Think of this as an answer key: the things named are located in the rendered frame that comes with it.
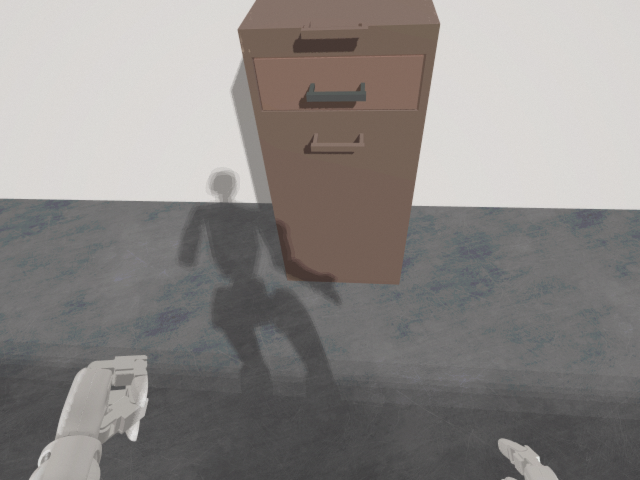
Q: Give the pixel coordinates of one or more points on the robot right hand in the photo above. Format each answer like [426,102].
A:
[526,461]

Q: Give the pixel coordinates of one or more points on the left robot forearm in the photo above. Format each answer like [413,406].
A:
[75,457]

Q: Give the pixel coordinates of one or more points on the cabinet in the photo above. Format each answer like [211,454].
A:
[341,216]

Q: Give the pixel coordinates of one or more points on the handle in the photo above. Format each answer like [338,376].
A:
[335,95]
[334,32]
[337,147]

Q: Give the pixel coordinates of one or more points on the drawer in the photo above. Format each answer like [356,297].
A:
[391,81]

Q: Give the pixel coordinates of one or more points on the robot left hand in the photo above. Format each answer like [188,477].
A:
[90,398]

